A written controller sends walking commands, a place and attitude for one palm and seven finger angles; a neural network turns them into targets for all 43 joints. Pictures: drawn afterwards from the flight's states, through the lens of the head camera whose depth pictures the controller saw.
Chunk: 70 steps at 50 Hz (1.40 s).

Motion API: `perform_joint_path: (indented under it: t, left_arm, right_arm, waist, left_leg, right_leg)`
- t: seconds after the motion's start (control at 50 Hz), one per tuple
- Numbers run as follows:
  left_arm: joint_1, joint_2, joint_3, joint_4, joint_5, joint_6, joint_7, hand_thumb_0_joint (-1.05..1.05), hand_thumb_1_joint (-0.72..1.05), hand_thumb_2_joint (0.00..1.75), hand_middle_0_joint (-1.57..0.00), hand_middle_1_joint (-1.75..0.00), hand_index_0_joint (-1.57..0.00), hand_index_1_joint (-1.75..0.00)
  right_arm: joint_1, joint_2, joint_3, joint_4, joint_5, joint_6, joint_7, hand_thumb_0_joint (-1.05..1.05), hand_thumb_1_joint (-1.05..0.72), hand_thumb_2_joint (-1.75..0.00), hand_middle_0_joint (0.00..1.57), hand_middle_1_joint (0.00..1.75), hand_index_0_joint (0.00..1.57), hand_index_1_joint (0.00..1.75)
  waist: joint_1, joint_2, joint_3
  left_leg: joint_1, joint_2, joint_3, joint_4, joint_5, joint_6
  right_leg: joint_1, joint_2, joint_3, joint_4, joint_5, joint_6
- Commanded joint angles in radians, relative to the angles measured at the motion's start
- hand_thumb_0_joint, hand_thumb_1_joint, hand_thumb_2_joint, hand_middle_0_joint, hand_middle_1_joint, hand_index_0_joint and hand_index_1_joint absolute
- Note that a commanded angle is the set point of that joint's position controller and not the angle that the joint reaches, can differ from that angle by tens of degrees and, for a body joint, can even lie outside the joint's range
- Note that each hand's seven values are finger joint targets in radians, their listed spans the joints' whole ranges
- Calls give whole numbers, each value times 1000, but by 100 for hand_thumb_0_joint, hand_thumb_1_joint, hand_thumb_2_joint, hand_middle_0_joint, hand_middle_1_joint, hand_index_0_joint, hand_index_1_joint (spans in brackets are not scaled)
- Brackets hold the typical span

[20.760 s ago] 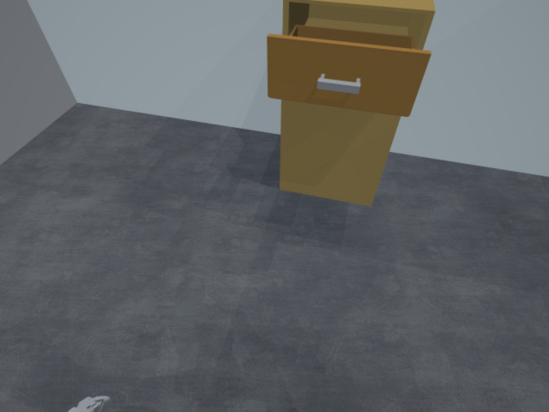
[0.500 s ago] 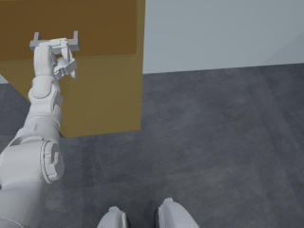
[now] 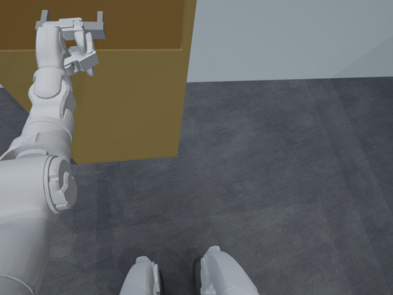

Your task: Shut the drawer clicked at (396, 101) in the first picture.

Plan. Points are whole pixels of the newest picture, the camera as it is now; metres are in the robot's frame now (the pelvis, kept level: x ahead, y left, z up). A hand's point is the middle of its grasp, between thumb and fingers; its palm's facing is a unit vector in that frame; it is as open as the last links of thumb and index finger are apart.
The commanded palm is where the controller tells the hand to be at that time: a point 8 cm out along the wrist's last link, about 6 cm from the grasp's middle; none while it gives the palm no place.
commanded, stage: pull the fist back off the drawer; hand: left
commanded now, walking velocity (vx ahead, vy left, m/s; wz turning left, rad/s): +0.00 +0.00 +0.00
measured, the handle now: (72, 23) +0.63 +0.16 +0.09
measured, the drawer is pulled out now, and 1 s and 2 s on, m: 0.00 0.00 0.00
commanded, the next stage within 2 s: draw the hand back to the body in 0.72 s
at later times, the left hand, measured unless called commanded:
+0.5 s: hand (94, 54) +0.56 +0.12 +0.09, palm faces +0.01 -1.00 -0.03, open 2.8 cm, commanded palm +0.53 +0.16 +0.10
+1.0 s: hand (80, 72) +0.50 +0.14 +0.11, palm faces +0.01 -1.00 -0.02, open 3.3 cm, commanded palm +0.45 +0.19 +0.12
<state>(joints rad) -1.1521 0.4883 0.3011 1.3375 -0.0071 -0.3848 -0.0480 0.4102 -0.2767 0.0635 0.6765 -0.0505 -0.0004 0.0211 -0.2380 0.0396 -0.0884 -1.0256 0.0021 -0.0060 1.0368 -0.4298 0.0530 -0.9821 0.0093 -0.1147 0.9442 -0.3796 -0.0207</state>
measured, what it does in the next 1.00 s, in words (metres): stands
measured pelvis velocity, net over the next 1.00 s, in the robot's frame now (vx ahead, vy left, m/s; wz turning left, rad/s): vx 0.05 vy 0.00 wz -0.05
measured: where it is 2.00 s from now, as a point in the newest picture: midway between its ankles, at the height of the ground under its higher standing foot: outside the picture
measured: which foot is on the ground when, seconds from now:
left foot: down 0.00-1.00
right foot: down 0.00-1.00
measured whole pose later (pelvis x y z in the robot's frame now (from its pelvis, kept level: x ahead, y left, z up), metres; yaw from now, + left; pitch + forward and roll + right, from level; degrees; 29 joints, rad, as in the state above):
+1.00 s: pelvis +0.05 +0.00 +0.03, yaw -3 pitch +17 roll -2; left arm -0.56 0.29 0.28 0.75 -0.14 -0.34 -0.10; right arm 0.35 -0.26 0.01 0.59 0.02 0.06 0.04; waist -0.10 0.04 -0.12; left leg -0.69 0.01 0.06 0.84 -0.45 0.05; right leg -0.69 0.03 -0.04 0.79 -0.39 -0.02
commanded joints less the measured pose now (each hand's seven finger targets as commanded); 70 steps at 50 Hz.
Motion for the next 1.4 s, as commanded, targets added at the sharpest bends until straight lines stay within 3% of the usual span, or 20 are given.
perform_joint_path:
  t: [0.0,0.12,0.3,0.52,0.58,0.7,0.74,0.76,0.8,0.86,0.92,0.98,1.04,1.1,1.16,1.22,1.3,1.32,1.34,1.38]
  left_arm:
    - [-720,156,-22,-251,-2,-45,39,0,90,90,-140,-160,-140,-160]
    - [-711,207,24,-243,7,-43,44,0,90,90,-140,-160,-140,-160]
    - [-593,181,32,-229,-1,-45,23,0,90,90,-140,-160,-140,-160]
    - [-278,204,113,-333,-36,-54,-2,0,90,90,-140,-160,-140,-160]
    - [-170,155,92,-449,-48,-72,-11,0,90,90,-140,-160,-140,-160]
    - [-111,103,71,-500,-85,-65,-21,0,90,90,-140,-160,-140,-160]
    - [-144,70,31,-572,-81,-85,-21,0,90,90,-140,-160,-140,-160]
    - [-145,17,-3,-580,-89,-89,-23,0,90,90,-140,-160,-140,-160]
    - [-100,23,8,-574,-96,-91,-25,0,90,90,-140,-160,-140,-160]
    - [125,25,29,-696,-123,-66,-43,0,90,90,-140,-160,-140,-160]
    - [337,-15,9,-794,-153,-7,-61,0,90,90,-140,-160,-140,-160]
    - [370,-33,-9,-918,-180,45,-61,0,90,90,-140,-160,-140,-160]
    - [411,-29,-18,-1065,-186,57,-58,0,90,90,-140,-160,-140,-160]
    - [490,-37,-19,-1100,-203,73,-67,0,90,90,-140,-160,-140,-160]
    - [511,-75,-66,-1132,-214,102,-100,0,90,90,-140,-160,-140,-160]
    - [593,-62,-56,-1195,-231,135,-125,0,90,90,-140,-160,-140,-160]
    - [684,-44,-26,-1234,-258,185,-144,0,90,90,-140,-160,-140,-160]
    - [743,39,-62,-1349,-147,190,-45,0,90,90,-140,-160,-140,-160]
    - [798,-27,-95,-1368,-134,206,5,0,90,90,-140,-160,-140,-160]
    - [853,-41,-116,-1413,-109,229,66,0,90,90,-140,-160,-140,-160]
  right_arm:
    - [224,-208,-61,-7,-2,-31,-18,0,-90,-90,20,30,20,30]
    - [234,-211,-57,-22,-8,-39,-13,0,-90,-90,20,30,20,30]
    - [226,-206,-62,-55,-5,-21,4,0,-90,-90,20,30,20,30]
    - [210,-191,-78,-102,10,22,11,0,-90,-90,20,30,20,30]
    - [188,-173,-86,-130,17,36,18,0,-90,-90,20,30,20,30]
    - [154,-161,-97,-114,37,50,12,0,-90,-90,20,30,20,30]
    - [142,-152,-99,-109,40,47,9,0,-90,-90,20,30,20,30]
    - [137,-144,-100,-103,40,42,11,0,-90,-90,20,30,20,30]
    - [137,-150,-108,-90,41,41,11,0,-90,-90,20,30,20,30]
    - [110,-143,-111,-136,52,36,17,0,-90,-90,20,30,20,30]
    - [68,-131,-111,-179,73,29,16,0,-90,-90,20,30,20,30]
    - [12,-127,-107,-198,89,20,5,0,-90,-90,20,30,20,30]
    - [-28,-118,-101,-212,93,0,-13,0,-90,-90,20,30,20,30]
    - [-69,-117,-96,-206,96,-28,-27,0,-90,-90,20,30,20,30]
    - [-114,-116,-85,-211,103,-50,-38,0,-90,-90,20,30,20,30]
    - [-161,-115,-77,-232,108,-75,-49,0,-90,-90,20,30,20,30]
    - [-218,-113,-66,-250,114,-103,-59,0,-90,-90,20,30,20,30]
    - [-265,-100,-75,-242,109,-83,-68,0,-90,-90,20,30,20,30]
    - [-281,-85,-67,-252,107,-78,-73,0,-90,-90,20,30,20,30]
    - [-301,-85,-60,-243,105,-71,-80,0,-90,-90,20,30,20,30]
  waist:
    - [-123,170,-459]
    - [-104,181,-487]
    - [-70,131,-458]
    - [38,83,-506]
    - [75,93,-552]
    - [66,36,-444]
    - [64,119,-479]
    - [56,112,-483]
    - [66,105,-494]
    - [135,95,-583]
    - [166,34,-527]
    - [159,-24,-427]
    - [171,43,-427]
    - [174,-12,-356]
    - [171,8,-299]
    - [194,28,-288]
    - [216,-49,-222]
    - [254,-29,-194]
    - [239,-25,-143]
    - [241,-32,-109]
  left_leg:
    - [476,38,-149,-156,91,-23]
    - [459,29,-145,-151,90,-23]
    - [421,27,-126,-154,78,-19]
    - [459,20,-64,-170,266,-19]
    - [513,19,-48,-179,377,-26]
    - [495,16,-24,-192,408,-20]
    - [586,20,-33,-184,493,-28]
    - [620,25,-42,-178,533,-31]
    - [644,29,-48,-175,589,-40]
    - [698,26,-41,-196,724,-45]
    - [668,26,-19,-236,732,-32]
    - [632,19,2,-283,602,-22]
    - [696,16,1,-312,607,-23]
    - [693,15,-1,-341,531,-25]
    - [709,10,-8,-374,450,-25]
    - [730,6,-13,-403,414,-26]
    - [700,-2,-14,-447,315,-20]
    - [740,2,-3,-490,299,-13]
    - [753,1,-1,-516,273,-14]
    - [790,12,-9,-552,265,-14]
  right_leg:
    - [5,26,74,-126,17,3]
    - [36,27,76,-122,17,-4]
    - [81,31,81,-133,11,-6]
    - [266,41,89,-142,164,-11]
    - [343,43,89,-136,280,-12]
    - [382,42,99,-157,361,-4]
    - [353,39,98,-146,393,-7]
    - [334,40,91,-146,401,-5]
    - [336,39,89,-143,416,-4]
    - [462,33,92,-148,531,-6]
    - [559,27,94,-178,602,-3]
    - [609,23,94,-223,585,6]
    - [639,19,99,-244,566,3]
    - [654,16,92,-275,526,3]
    - [644,11,89,-301,459,-2]
    - [673,5,88,-323,423,-8]
    - [714,-2,88,-364,363,-6]
    - [737,-28,133,-421,303,-14]
    - [739,-26,131,-452,277,-9]
    - [765,-27,127,-482,262,-9]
